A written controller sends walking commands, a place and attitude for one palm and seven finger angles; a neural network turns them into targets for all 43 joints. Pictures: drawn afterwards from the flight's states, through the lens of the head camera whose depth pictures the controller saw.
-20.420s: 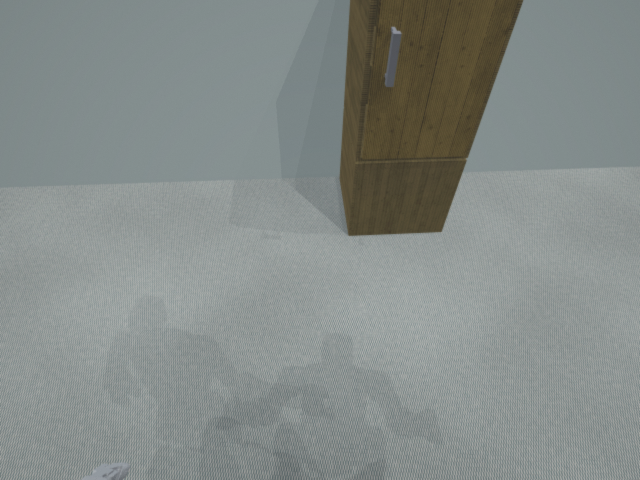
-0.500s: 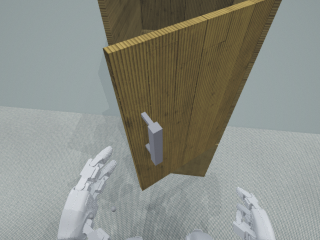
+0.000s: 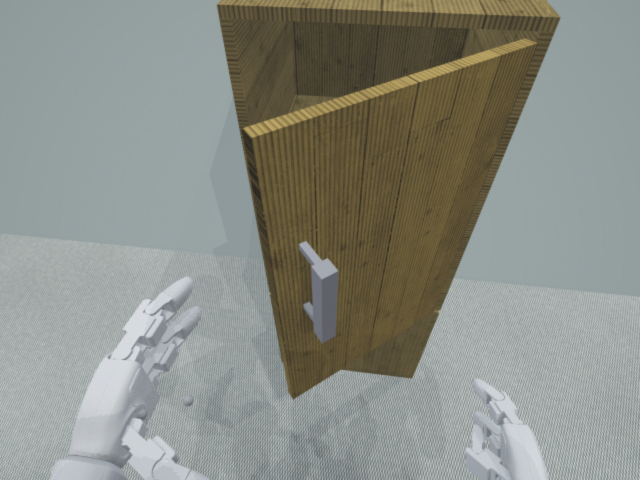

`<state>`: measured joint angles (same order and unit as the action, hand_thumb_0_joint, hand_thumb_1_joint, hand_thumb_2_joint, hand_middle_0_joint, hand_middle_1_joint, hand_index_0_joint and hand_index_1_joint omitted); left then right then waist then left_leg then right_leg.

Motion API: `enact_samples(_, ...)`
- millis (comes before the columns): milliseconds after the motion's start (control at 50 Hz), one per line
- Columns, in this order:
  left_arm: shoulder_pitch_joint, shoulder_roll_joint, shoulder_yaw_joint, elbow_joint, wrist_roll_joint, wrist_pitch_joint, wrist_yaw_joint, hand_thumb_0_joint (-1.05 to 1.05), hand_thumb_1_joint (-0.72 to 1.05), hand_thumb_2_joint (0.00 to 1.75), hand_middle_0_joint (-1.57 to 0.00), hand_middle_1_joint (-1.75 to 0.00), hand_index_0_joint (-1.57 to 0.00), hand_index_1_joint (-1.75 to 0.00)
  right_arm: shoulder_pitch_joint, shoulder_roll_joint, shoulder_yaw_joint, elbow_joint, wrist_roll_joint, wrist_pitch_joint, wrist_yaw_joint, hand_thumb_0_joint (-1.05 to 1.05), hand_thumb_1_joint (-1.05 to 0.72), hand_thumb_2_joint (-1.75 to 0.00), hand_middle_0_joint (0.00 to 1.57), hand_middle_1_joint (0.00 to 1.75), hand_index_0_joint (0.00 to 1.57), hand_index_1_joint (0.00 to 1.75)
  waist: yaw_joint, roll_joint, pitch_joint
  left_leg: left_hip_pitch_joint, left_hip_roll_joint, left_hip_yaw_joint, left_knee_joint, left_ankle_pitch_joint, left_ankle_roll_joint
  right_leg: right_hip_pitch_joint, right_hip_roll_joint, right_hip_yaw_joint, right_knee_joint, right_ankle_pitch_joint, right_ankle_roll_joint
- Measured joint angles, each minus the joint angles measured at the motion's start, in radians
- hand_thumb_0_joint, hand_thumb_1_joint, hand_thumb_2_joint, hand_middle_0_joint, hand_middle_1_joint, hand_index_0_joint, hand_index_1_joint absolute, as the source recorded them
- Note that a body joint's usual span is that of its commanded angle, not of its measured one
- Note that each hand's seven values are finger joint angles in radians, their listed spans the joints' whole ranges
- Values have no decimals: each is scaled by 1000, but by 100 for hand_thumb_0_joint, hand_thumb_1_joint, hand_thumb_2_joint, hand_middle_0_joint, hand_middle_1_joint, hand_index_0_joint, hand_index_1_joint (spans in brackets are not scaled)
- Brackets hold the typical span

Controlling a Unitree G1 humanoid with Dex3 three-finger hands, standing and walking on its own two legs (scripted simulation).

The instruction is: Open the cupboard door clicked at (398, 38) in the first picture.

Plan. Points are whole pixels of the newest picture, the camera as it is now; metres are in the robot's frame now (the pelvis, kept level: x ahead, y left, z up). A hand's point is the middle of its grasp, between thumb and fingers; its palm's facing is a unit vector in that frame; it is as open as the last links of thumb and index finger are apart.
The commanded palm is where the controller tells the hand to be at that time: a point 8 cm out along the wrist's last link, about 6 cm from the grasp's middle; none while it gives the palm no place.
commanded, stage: draw the hand back to the body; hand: left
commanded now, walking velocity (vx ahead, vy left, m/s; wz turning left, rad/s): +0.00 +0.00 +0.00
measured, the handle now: (316, 293) +0.33 +0.04 +0.07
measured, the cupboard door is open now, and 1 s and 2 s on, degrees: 40 40 40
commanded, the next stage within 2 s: step back with the hand held close in 1.14 s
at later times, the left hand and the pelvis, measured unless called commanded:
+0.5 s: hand (75, 342) +0.20 +0.23 +0.17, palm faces +0.33 -0.86 -0.39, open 12.2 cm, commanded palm +0.15 +0.28 +0.19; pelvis +0.02 +0.01 +0.04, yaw +0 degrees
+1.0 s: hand (31, 302) +0.21 +0.25 +0.21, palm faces +0.45 -0.80 -0.40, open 7.6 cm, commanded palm +0.16 +0.29 +0.22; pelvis +0.02 +0.00 +0.05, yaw -1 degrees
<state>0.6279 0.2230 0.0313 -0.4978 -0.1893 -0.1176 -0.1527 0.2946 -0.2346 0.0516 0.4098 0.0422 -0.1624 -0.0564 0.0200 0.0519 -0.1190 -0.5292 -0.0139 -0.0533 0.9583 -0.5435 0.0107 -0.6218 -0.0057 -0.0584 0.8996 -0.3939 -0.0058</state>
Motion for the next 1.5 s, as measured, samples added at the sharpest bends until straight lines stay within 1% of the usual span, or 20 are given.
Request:
enact_samples(80, -18, 17, 40, 4, -23, 20, -16, -1, -46, 31, -15, -31, -15, -30, -6, -5, 2, 23, 5, -21, -5, 1, -91, -90, 20, 30, 20, 30, 5, 2, 8, 36, 0, -3, -25, 7, 3, 41, 0, -3, -32, 9, 3)
enact_samples(100, -23, 32, 41, -3, 8, 31, 9, -1, -45, 32, -15, -31, -15, -30, -4, -3, 1, 27, 1, -22, -12, 1, -91, -90, 20, 30, 20, 30, 11, -2, 8, 49, 0, -1, -37, 10, 3, 52, 0, 0, -41, 12, 4)
enact_samples(140, -19, 57, 40, -28, 73, 57, 90, -1, -41, 33, -16, -31, -16, -30, -4, 5, 2, 36, -11, -17, -25, 1, -91, -90, 20, 30, 20, 30, 17, -7, 11, 83, -2, 4, -69, 21, 5, 83, -1, 5, -66, 19, 5)
enact_samples(200, -3, 61, 42, -53, 129, 80, 181, -1, -34, 37, -16, -31, -16, -30, -7, 14, 4, 52, -22, -10, -31, 1, -91, -90, 20, 30, 20, 30, 17, -3, 22, 137, -4, 6, -125, 43, 8, 137, -4, 7, -119, 37, 9)
enact_samples(280, 6, 64, 61, -48, 161, 84, 237, -1, -22, 42, -16, -31, -16, -30, -18, 24, 10, 84, -30, 1, -33, 1, -91, -90, 20, 30, 20, 30, 25, 1, 41, 209, -7, 10, -203, 75, 12, 207, -6, 12, -190, 65, 13)
enact_samples(380, -22, 72, 95, -12, 171, 81, 265, -1, -5, 49, -17, -31, -17, -30, -37, 26, 18, 124, -36, 4, -34, 1, -91, -90, 20, 30, 20, 30, 38, 7, 73, 289, -11, 11, -285, 110, 15, 285, -10, 15, -265, 94, 17)
enact_samples(580, -87, 95, 196, 22, 166, 60, 275, 0, 29, 63, -18, -31, -19, -30, -75, 24, 11, 188, -45, -2, -25, 1, -91, -90, 21, 30, 20, 30, 52, 5, 105, 410, -11, 15, -425, 168, 14, 397, -9, 19, -384, 141, 16)
enact_samples(800, -161, 123, 312, 60, 150, 41, 274, 1, 67, 80, -20, -31, -20, -30, -102, 14, -12, 217, -46, 22, -20, 1, -91, -90, 20, 30, 20, 30, 59, 3, 123, 478, 1, 19, -511, 206, 5, 459, 3, 22, -460, 175, 8)
enact_samples(860, -171, 118, 325, 67, 148, 36, 275, 1, 75, 83, -20, -31, -20, -30, -103, 9, -18, 222, -46, 26, -15, 1, -91, -90, 20, 30, 20, 30, 58, 7, 125, 486, 3, 19, -525, 213, 3, 467, 4, 22, -472, 181, 6)
enact_samples(920, -169, 106, 315, 68, 150, 35, 272, 1, 81, 86, -20, -31, -20, -30, -102, 6, -23, 226, -47, 31, -10, 1, -91, -90, 20, 30, 20, 30, 56, 10, 128, 492, 3, 19, -534, 219, 2, 470, 5, 22, -478, 185, 5)
enact_samples(1040, -151, 104, 297, 71, 152, 35, 264, 1, 87, 89, -21, -31, -21, -30, -98, 10, -26, 232, -46, 38, -12, 1, -91, -90, 20, 30, 20, 30, 54, 12, 131, 499, 7, 21, -545, 227, -2, 474, 9, 23, -484, 191, 0)
enact_samples(1260, -158, 102, 303, 91, 152, 21, 270, 2, 89, 90, -21, -31, -21, -30, -99, 17, -25, 245, -45, 30, -17, 1, -91, -90, 20, 30, 20, 30, 54, 18, 138, 505, 16, 20, -549, 238, -10, 482, 17, 21, -492, 205, -9)
enact_samples(1300, -176, 106, 308, 105, 156, 14, 268, 2, 89, 90, -21, -31, -21, -30, -98, 15, -23, 240, -41, 33, -20, 1, -91, -90, 20, 30, 20, 30, 54, 20, 139, 498, 17, 16, -544, 239, -11, 481, 18, 17, -496, 209, -10)
enact_samples(1360, -200, 122, 351, 137, 158, -27, 270, 2, 89, 90, -21, -31, -21, -30, -110, 12, -18, 221, -41, 57, -14, 1, -91, -90, 20, 30, 20, 30, 29, 18, 135, 448, 19, 3, -521, 242, -12, 450, 19, 3, -506, 224, -11)
enact_samples(1400, -182, 126, 367, 131, 159, -36, 272, 2, 89, 90, -21, -31, -21, -30, -121, 9, -21, 210, -44, 75, -8, 1, -91, -90, 20, 30, 20, 30, 12, 12, 133, 416, 20, 3, -511, 246, -12, 424, 20, 3, -510, 236, -11)
enact_samples(1440, -149, 128, 365, 109, 160, -41, 273, 2, 90, 90, -21, -31, -21, -30, -127, 3, -28, 200, -46, 90, -8, 1, -91, -90, 21, 30, 20, 30, -2, 4, 134, 390, 15, 7, -506, 252, -10, 397, 16, 8, -506, 245, -9)
enact_samples(1500, -98, 135, 347, 67, 163, -41, 272, 2, 90, 90, -21, -31, -21, -30, -128, -7, -45, 189, -44, 108, -12, 1, -91, -90, 21, 30, 20, 30, -13, -10, 136, 358, 6, 16, -498, 261, -6, 361, 7, 17, -493, 253, -3)
